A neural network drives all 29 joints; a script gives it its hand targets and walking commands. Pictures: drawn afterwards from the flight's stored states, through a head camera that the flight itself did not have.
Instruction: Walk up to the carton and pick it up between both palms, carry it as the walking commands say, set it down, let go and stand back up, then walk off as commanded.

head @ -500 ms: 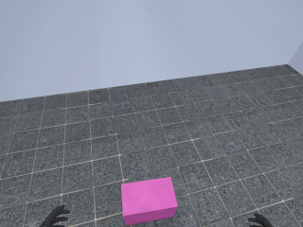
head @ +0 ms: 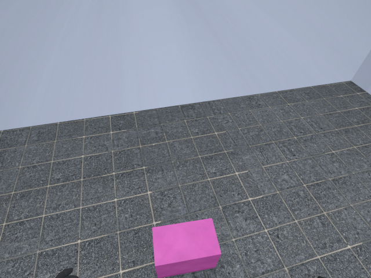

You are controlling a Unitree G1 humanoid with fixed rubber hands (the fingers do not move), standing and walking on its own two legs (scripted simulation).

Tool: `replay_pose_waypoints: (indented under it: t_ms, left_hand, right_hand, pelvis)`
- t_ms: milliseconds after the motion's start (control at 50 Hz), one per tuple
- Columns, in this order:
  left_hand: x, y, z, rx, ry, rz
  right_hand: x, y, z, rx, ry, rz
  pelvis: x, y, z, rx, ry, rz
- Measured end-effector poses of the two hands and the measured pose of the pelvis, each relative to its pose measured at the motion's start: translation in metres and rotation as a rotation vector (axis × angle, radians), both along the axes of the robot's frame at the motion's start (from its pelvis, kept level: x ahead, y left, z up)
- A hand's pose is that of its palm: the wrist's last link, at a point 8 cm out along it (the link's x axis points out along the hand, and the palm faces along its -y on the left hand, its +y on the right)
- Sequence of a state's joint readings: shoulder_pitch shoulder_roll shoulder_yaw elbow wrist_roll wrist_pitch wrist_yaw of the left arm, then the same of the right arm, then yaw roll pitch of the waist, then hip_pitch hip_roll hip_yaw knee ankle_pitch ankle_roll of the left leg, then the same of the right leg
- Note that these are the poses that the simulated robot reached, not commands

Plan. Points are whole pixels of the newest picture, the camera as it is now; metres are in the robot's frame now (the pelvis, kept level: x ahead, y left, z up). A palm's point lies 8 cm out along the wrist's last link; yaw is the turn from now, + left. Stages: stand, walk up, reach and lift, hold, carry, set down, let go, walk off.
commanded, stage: stand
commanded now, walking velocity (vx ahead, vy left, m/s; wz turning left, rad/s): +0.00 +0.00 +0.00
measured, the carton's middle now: (184, 248) +0.41 +0.01 -0.67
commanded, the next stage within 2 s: walk off in 0.92 s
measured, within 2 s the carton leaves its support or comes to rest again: neither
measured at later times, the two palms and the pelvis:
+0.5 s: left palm out of the picture +0.07 +0.31 -0.11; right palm out of the picture +0.08 -0.31 -0.09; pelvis -0.01 +0.00 +0.00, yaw +0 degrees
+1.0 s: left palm out of the picture +0.07 +0.31 -0.11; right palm out of the picture +0.09 -0.32 -0.09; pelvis -0.01 +0.00 +0.00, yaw +1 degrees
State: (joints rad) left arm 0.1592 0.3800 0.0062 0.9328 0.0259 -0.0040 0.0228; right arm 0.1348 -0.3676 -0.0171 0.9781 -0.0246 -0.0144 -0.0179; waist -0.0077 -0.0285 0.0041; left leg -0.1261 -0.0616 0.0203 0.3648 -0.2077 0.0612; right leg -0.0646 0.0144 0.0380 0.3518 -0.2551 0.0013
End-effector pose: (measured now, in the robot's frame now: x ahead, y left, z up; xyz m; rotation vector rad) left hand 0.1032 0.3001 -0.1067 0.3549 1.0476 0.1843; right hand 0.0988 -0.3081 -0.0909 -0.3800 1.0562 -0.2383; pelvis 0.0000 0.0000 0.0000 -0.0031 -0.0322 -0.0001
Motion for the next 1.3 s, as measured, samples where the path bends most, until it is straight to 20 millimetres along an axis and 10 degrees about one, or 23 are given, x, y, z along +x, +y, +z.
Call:
replay_pose_waypoints:
  t_ms: [1160,1300]
  left_hand:
    - [-0.036,0.010,-0.002,0.011,0.081,0.048]
    - [-0.063,-0.002,-0.016,-0.002,0.161,0.091]
  right_hand:
    - [-0.012,-0.007,-0.003,0.001,0.059,0.008]
    - [-0.034,0.003,-0.021,0.039,0.146,-0.002]
  pelvis:
    - [-0.012,-0.002,0.003,-0.001,-0.002,0.019]
    - [-0.023,-0.005,-0.002,0.009,0.009,0.039]
